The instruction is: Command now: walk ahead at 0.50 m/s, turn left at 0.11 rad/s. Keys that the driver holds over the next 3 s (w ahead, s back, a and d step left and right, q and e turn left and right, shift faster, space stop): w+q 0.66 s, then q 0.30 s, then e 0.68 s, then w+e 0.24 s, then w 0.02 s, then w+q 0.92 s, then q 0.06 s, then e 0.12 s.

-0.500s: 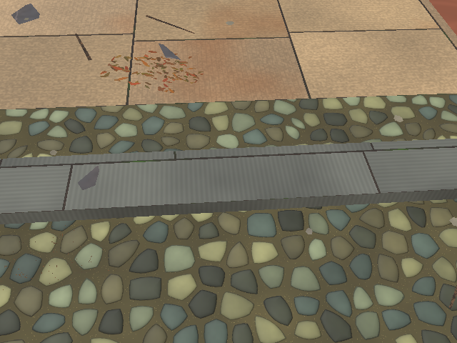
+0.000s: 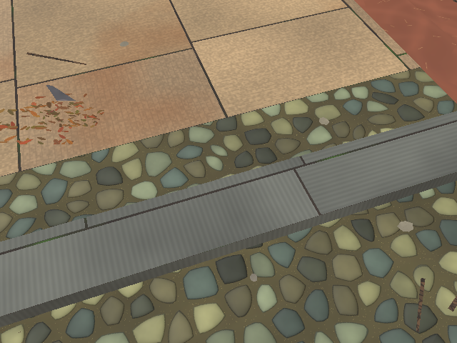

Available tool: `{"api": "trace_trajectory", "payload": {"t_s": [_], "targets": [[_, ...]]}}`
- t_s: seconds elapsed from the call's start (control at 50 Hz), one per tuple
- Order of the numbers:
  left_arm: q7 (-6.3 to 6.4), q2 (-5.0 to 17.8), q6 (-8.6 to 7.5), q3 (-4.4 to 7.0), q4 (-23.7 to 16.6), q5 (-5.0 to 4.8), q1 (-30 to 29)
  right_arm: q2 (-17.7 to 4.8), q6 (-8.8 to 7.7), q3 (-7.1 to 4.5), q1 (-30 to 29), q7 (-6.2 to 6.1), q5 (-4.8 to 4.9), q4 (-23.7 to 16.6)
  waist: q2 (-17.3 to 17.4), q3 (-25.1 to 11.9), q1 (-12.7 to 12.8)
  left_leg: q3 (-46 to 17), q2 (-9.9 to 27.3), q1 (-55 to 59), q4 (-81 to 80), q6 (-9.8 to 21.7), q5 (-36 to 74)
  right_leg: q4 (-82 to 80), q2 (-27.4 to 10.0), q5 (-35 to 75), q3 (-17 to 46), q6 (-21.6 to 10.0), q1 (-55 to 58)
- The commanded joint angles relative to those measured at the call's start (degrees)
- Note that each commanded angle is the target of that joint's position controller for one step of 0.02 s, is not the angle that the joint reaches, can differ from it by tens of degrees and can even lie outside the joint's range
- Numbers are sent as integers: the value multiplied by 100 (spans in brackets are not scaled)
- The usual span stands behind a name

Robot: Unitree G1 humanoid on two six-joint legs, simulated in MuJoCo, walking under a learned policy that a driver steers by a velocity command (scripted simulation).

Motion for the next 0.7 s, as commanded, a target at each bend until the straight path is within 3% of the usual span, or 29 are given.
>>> {"api": "trace_trajectory", "payload": {"t_s": [0.02, 0.1, 0.2, 0.28, 0.32, 0.38, 0.4, 0.42, 0.44, 0.46, 0.48, 0.5, 0.52, 0.54, 0.56, 0.6, 0.66, 0.7], "targets": [[11, 577, -260, 203, -146, 41, 103, -464, 119, -165, 435, -36, 5, -177, -503, -573, -44, -380, 326, -663, -68, -44, 697, -1728, -1588, 1633, 1297, -825, 949], [128, 612, -314, 240, 149, 109, 302, -339, 181, -188, -22, -68, -12, -303, -446, -159, 62, -670, 129, -1348, -828, -161, 1644, -1978, -1465, 2056, 497, -614, 1085], [260, 724, -280, 246, 366, 67, 408, -174, 105, -137, -680, 66, -49, -497, -403, 90, 319, -386, -43, -1483, -2340, -87, 2751, -2165, -1463, 2006, -79, -314, 1585], [325, 836, -147, 287, 626, 19, 755, -35, 80, -56, -1305, 217, -65, -853, -302, 343, 580, -23, -84, -1894, -3007, 67, 2442, -1954, -1742, 2565, -320, -282, 2441], [357, 907, -38, 306, 682, -3, 789, -13, 64, -40, -1506, 314, -57, -1054, -323, 366, 591, 246, -164, -1948, -3191, 175, 1986, -1657, -1853, 3125, -445, -287, 2769], [443, 1143, 78, 349, 635, -24, 622, -206, 106, -139, -1195, 376, -48, -1197, -654, -110, 249, 817, -682, -922, -3237, 494, 1158, -634, -1849, 5714, -691, -156, 2838], [476, 1233, 114, 367, 603, -30, 528, -376, 126, -226, -722, 365, -42, -1140, -765, -406, -44, 904, -888, -264, -3231, 645, 915, 79, -1829, 6366, -723, -113, 2728], [494, 1272, 130, 364, 564, -63, 383, -670, 128, -378, 76, 308, -38, -989, -699, -829, -510, 838, -1066, 919, -3627, 862, 1158, 1180, -1678, 6199, -788, 3, 2291], [503, 1166, 64, 303, 478, -47, 342, -1092, 173, -553, 943, 187, -67, -827, -246, -1317, -956, -71, -627, 2630, -3988, 1170, 1431, 2828, -1385, 4504, -780, 225, 1045], [355, 183, -116, 8, 222, 150, 989, -1645, 147, -632, 887, 121, -80, -845, 1338, -1710, -197, -3153, 938, 4715, -4129, 2249, 1309, 4954, -113, -1821, -321, 594, -1726], [225, 573, -388, 26, 158, -33, 573, -1260, 81, -523, 1094, 119, -124, -945, 773, -2530, -567, -4652, 1327, 5227, -4917, 2616, 767, 5664, 43, -2301, 1046, 503, -2486], [165, 866, -511, 102, -49, -239, -53, -961, 43, -453, 865, 114, -143, -948, 390, -1703, -647, -3723, 1114, 4681, -5104, 2225, 935, 5378, -311, -1694, 1169, 359, -2883], [179, 816, -555, 71, -99, -194, -169, -783, 33, -398, 438, 118, -85, -1019, -129, -1114, -340, -2986, 864, 3746, -5150, 1965, 1361, 4759, -577, -1208, 1093, 312, -2703], [220, 822, -531, 101, -44, -48, -195, -618, 44, -342, 38, 121, -69, -1129, -364, -736, -92, -2501, 644, 2922, -5251, 1805, 1948, 4254, -738, -1030, 994, 380, -2364], [231, 872, -456, 149, -35, 30, -76, -494, 50, -288, -172, 98, -123, -1234, -291, -602, 105, -2194, 480, 2374, -5404, 1762, 2349, 4014, -844, -890, 1001, 452, -1974], [241, 740, -306, 141, -57, 97, 81, -579, 44, -304, -288, 55, -121, -1284, -143, -483, 285, -1887, 324, 1729, -5585, 1763, 2887, 3571, -865, -750, 851, 662, -1662], [280, 502, -207, 47, -214, 130, -364, -817, 64, -362, -164, -53, -92, -1218, 22, -312, 200, -1270, -28, 1060, -5617, 1571, 3153, 2395, -710, 26, 607, 919, -1431], [288, 372, -195, -8, -264, 117, -732, -846, 158, -372, -70, -114, -74, -1168, 267, -311, 47, -928, -348, 854, -5294, 1266, 3511, 1483, -411, 746, 475, 976, -1008]]}}
Next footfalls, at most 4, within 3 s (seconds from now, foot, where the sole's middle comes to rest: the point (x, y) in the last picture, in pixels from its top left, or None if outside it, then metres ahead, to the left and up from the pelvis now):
0.44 left None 0.38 0.16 -0.77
0.86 right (238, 288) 0.62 0.01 -0.77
1.16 left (141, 315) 0.55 0.30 -0.77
1.54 right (227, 287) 0.63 0.05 -0.77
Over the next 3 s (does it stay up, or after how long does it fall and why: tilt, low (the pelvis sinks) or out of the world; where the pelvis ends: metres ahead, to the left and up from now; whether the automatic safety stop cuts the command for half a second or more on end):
stays up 1.06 0.31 0.04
